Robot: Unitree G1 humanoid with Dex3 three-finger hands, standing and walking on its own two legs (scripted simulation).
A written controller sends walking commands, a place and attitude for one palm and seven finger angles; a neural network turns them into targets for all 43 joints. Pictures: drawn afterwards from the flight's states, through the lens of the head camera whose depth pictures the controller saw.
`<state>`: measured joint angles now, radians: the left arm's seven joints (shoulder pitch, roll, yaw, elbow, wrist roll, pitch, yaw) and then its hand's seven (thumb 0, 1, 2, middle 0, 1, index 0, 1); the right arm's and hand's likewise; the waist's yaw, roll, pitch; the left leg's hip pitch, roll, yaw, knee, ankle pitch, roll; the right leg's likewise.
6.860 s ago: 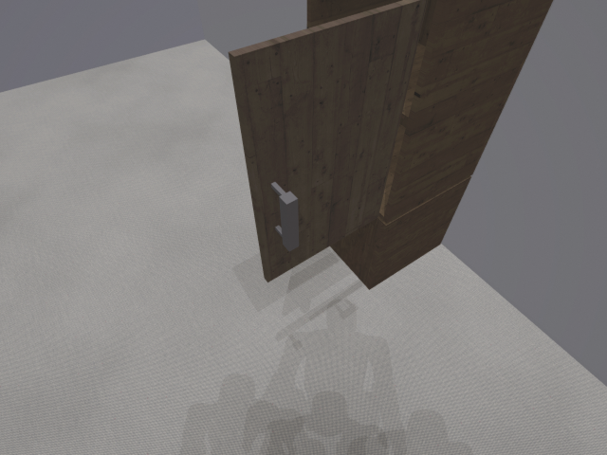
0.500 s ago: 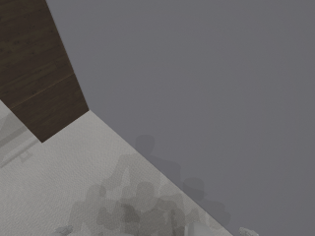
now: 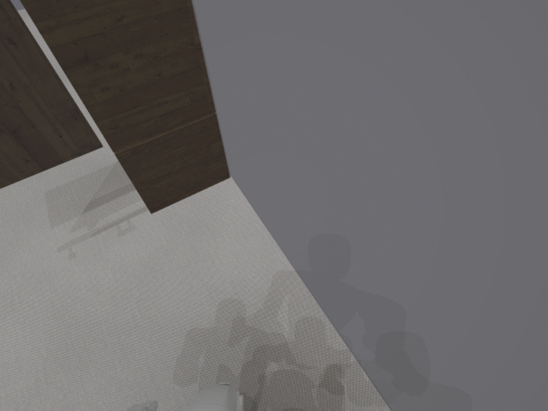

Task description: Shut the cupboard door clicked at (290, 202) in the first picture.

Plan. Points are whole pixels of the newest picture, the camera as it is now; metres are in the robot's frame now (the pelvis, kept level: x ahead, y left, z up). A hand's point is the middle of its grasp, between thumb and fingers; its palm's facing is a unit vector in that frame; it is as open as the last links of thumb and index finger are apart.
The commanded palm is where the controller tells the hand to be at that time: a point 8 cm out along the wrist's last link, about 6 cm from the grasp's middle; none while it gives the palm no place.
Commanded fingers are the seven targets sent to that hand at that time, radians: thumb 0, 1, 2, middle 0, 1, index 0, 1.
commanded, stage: turn to face it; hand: left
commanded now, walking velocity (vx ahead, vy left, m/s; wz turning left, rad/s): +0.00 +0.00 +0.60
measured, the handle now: out of the picture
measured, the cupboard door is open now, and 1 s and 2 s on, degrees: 92 92 92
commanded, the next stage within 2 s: take the last steps up to it in 0.86 s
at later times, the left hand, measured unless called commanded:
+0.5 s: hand out of the picture +0.08 +0.25 -0.16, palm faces +0.27 -0.93 -0.26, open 7.4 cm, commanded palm none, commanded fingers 0.00 0.90 0.90 -0.20 -0.30 -0.20 -0.30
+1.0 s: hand out of the picture -0.03 +0.18 -0.19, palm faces +0.55 -0.80 -0.22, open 7.3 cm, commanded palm none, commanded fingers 0.00 0.90 0.90 -0.20 -0.30 -0.20 -0.30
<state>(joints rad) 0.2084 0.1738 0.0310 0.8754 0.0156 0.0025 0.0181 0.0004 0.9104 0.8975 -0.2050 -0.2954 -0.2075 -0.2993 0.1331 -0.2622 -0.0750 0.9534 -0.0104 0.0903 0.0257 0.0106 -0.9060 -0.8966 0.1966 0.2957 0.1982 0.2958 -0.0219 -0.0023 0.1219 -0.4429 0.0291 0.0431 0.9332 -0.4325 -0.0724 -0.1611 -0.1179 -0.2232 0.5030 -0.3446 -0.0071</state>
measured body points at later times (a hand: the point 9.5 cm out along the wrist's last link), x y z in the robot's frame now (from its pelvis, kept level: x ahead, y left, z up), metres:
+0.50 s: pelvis +0.03 +0.01 +0.00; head +0.08 +0.04 +0.44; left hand +0.07 +0.30 -0.14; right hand +0.16 -0.22 -0.14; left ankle +0.01 +0.12 -0.74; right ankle +0.06 -0.15 -0.69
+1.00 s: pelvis +0.05 +0.00 -0.02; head +0.09 +0.05 +0.43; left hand -0.06 +0.22 -0.17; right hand +0.29 -0.16 -0.15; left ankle +0.00 +0.08 -0.74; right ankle +0.06 -0.13 -0.74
